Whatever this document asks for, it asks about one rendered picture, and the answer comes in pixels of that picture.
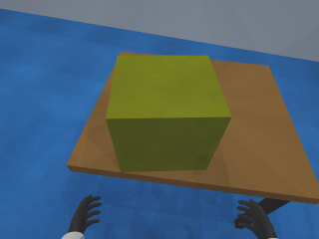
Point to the table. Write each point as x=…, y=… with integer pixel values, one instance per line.
x=260, y=153

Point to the robot right hand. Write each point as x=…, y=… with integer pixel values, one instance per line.
x=262, y=226

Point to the robot left hand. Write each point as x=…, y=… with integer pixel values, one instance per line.
x=79, y=221

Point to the carton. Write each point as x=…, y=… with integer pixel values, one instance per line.
x=165, y=112

